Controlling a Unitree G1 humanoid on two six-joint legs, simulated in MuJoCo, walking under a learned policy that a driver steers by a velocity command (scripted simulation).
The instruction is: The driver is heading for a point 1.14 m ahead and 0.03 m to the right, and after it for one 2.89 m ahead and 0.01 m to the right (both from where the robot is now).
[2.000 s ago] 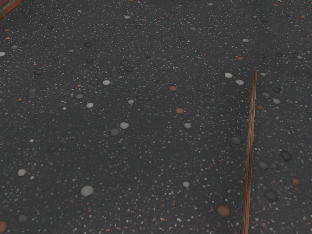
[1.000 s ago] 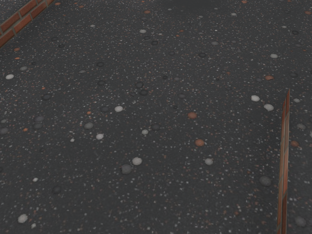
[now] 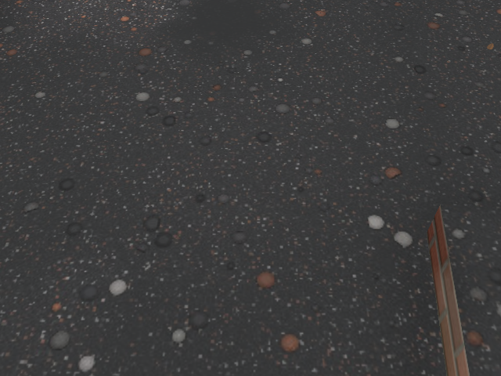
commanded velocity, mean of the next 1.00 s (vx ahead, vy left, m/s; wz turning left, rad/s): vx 0.50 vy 0.00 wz -0.23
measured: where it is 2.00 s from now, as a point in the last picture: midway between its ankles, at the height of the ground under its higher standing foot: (290, 185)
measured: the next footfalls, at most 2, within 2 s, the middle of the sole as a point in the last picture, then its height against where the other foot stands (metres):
left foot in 0.24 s outside the picture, level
right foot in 0.72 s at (343, 361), level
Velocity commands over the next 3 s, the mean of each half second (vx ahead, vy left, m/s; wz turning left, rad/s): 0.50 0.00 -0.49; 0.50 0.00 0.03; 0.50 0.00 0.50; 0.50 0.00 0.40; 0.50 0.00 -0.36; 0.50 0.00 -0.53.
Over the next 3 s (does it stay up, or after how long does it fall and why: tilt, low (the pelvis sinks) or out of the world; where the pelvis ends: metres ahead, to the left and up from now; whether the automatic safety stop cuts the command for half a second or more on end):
stays up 1.58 -0.04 0.00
